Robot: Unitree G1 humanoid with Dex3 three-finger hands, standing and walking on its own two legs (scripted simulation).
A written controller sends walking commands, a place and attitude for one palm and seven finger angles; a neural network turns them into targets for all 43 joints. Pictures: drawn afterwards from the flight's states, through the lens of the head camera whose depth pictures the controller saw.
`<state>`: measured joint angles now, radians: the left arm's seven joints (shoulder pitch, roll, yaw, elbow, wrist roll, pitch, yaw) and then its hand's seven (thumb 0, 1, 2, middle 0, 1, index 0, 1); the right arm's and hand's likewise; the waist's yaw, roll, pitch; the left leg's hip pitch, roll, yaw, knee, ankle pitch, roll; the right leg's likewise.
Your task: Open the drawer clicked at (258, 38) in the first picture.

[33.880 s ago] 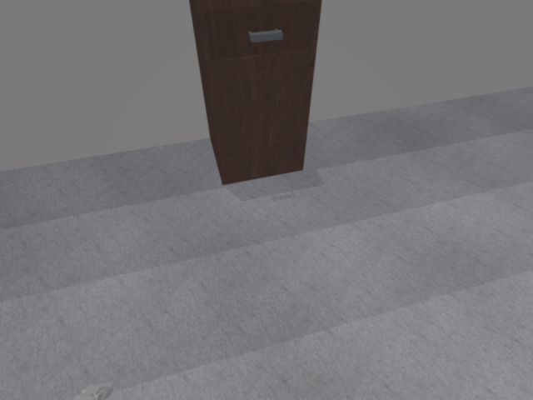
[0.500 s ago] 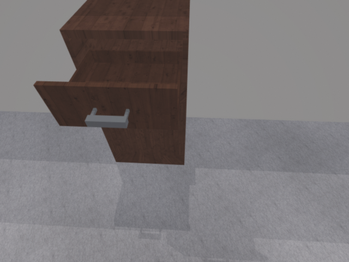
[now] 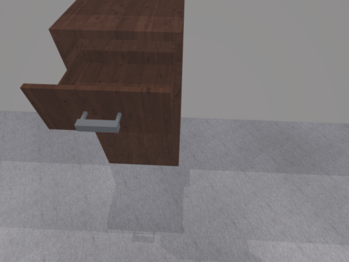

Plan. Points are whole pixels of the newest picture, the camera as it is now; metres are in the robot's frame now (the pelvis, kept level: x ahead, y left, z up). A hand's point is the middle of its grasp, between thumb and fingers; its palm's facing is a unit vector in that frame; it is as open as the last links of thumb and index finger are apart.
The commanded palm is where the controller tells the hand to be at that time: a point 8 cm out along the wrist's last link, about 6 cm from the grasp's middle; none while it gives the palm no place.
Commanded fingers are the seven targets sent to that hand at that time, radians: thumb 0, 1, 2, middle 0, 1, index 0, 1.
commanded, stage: look to check the result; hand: left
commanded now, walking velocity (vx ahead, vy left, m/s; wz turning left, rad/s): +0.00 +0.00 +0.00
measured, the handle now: (99, 120) +0.49 +0.25 +0.01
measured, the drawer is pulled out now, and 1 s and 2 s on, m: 0.28 0.28 0.28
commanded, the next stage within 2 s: stand and wait in 0.44 s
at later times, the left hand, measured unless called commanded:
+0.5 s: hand out of the picture +0.01 +0.16 -0.17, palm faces +0.03 -0.98 -0.19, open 7.4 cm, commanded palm none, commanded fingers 0.00 0.90 0.90 -0.20 -0.30 -0.20 -0.30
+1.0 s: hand out of the picture +0.02 +0.18 -0.17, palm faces +0.02 -0.98 -0.22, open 7.4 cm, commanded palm none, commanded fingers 0.00 0.90 0.90 -0.20 -0.30 -0.20 -0.30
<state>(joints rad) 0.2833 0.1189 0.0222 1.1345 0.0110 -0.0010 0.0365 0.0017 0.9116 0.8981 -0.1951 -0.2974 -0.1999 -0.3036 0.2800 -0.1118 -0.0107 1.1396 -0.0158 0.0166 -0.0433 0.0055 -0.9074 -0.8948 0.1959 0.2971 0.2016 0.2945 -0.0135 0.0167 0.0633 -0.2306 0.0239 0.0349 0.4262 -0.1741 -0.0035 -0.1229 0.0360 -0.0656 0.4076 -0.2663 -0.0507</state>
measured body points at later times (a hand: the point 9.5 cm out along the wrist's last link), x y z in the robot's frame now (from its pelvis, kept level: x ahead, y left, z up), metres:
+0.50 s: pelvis +0.01 -0.01 +0.00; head +0.03 -0.01 +0.45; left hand +0.01 +0.21 -0.16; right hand +0.01 -0.22 -0.16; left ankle +0.03 +0.12 -0.74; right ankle -0.03 -0.08 -0.74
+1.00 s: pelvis +0.02 +0.00 +0.00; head +0.03 -0.01 +0.45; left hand +0.02 +0.23 -0.15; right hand +0.02 -0.23 -0.16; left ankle +0.03 +0.12 -0.74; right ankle -0.03 -0.08 -0.74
